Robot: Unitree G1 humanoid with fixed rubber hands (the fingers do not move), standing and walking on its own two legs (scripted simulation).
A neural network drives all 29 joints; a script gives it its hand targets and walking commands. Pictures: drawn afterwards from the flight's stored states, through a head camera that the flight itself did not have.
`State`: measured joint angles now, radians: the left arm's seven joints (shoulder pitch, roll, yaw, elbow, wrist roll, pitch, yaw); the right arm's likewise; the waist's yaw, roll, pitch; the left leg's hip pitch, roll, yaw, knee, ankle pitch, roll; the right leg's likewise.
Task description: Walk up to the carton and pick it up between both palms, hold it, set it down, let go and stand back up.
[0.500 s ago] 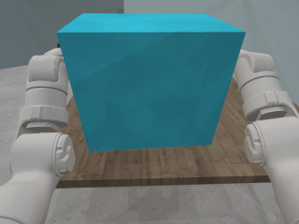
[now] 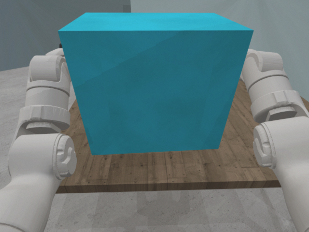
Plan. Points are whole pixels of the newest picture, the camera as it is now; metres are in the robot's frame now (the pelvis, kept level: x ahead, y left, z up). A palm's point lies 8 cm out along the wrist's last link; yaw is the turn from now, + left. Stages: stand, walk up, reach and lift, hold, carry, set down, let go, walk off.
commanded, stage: hold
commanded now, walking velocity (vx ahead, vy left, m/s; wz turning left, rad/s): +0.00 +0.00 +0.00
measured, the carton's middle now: (154, 82) +0.34 -0.01 +0.30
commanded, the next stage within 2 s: set down in 0.56 s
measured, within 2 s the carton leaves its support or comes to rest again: neither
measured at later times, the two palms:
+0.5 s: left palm (66, 58) +0.38 +0.18 +0.34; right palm (233, 56) +0.37 -0.19 +0.34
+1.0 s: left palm (57, 65) +0.40 +0.22 +0.31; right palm (212, 74) +0.39 -0.16 +0.30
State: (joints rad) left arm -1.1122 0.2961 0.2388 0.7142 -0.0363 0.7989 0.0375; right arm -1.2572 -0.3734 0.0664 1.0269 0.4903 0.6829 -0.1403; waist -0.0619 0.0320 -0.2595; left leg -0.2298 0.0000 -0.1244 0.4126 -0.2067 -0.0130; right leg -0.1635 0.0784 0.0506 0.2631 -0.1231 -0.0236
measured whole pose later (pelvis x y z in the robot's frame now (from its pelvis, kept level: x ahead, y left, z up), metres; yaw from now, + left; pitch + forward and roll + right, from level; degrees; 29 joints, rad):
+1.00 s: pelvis +0.00 +0.01 +0.00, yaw +1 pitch -3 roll -1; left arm -1.12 0.35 0.27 0.84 0.02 0.55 -0.07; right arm -1.13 -0.22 -0.12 1.00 0.30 0.42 -0.12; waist -0.10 -0.04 -0.13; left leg -0.11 -0.03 -0.13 0.34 -0.17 0.00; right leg -0.05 0.05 0.04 0.23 -0.12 -0.01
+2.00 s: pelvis +0.01 +0.02 +0.00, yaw +0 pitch -2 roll -1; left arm -0.96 0.29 0.23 0.78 -0.01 0.43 -0.04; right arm -0.92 -0.19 -0.10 0.88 0.27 0.30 -0.11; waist -0.11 -0.04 -0.09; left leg -0.11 -0.03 -0.09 0.35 -0.20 0.02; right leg -0.06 0.03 0.06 0.23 -0.14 0.01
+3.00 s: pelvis +0.03 +0.02 +0.00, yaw +1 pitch +2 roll -1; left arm -0.94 0.30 0.18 0.99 -0.03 0.18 -0.11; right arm -0.74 -0.08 -0.22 0.78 0.06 0.19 -0.10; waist -0.08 -0.03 -0.08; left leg -0.18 -0.03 -0.09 0.36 -0.21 0.01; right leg -0.12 0.03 0.02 0.24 -0.16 0.00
